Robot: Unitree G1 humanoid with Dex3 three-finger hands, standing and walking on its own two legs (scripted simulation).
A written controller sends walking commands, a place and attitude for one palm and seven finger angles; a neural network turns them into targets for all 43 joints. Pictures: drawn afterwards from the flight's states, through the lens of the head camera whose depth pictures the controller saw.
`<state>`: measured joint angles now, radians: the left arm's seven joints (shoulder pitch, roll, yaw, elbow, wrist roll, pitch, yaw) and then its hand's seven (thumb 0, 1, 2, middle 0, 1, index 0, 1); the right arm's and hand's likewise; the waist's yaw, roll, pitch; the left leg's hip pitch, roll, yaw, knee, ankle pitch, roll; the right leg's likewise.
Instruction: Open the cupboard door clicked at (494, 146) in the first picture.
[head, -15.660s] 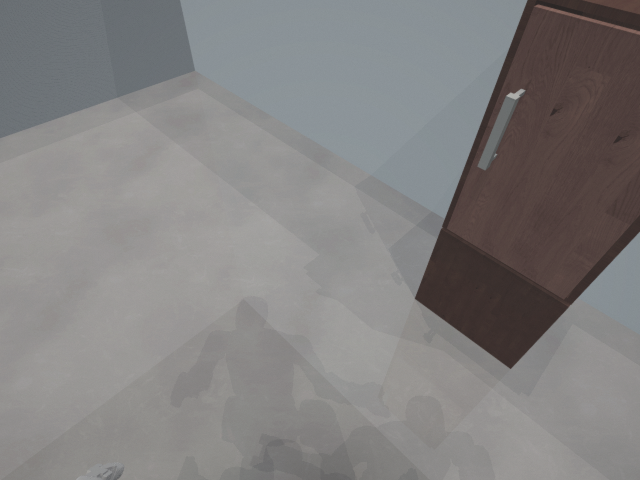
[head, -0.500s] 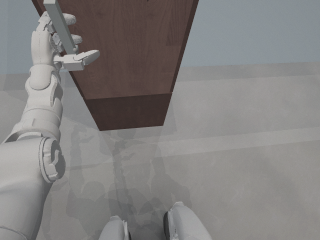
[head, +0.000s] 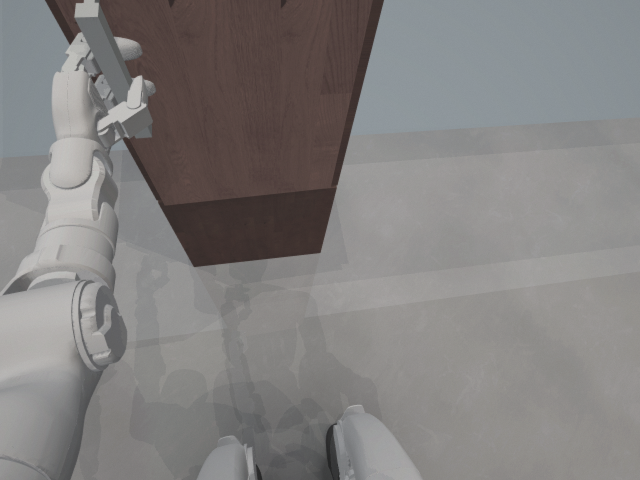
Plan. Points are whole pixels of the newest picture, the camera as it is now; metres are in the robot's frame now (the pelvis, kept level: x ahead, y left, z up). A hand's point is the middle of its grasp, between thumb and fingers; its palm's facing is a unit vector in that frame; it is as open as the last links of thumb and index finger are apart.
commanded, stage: pull the door open along its arc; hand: left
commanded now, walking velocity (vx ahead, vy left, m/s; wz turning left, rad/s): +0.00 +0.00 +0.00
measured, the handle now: (120, 69) +0.60 +0.17 +0.08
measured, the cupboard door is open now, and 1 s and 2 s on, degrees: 1 26 45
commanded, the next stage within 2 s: open thumb and fingers to let go in 1.48 s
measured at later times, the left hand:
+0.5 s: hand (177, 179) +0.44 +0.10 +0.08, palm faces +0.09 -0.99 +0.05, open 6.3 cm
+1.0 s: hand (204, 184) +0.43 +0.07 +0.08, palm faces +0.44 -0.90 -0.03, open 6.1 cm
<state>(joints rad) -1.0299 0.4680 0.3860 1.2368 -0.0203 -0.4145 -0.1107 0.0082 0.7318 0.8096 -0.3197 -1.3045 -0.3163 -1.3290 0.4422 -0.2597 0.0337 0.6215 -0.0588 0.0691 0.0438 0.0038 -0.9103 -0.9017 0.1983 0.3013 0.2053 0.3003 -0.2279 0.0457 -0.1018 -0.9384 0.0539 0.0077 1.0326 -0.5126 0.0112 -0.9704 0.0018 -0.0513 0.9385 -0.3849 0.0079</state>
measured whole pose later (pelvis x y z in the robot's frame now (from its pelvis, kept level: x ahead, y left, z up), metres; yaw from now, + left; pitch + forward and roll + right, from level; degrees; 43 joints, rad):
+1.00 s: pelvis +0.00 -0.03 +0.02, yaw +3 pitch +17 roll +0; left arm -0.59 -0.03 0.10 0.78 0.09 -0.37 0.60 0.00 0.72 0.82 -0.33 -1.30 -0.30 -1.31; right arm 0.29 -0.18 -0.02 0.68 -0.11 0.00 0.03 0.01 -0.91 -0.90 0.20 0.30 0.20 0.30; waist -0.07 0.04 -0.14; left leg -0.75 0.03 -0.01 0.93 -0.47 -0.03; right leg -0.81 -0.02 -0.07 0.91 -0.40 -0.03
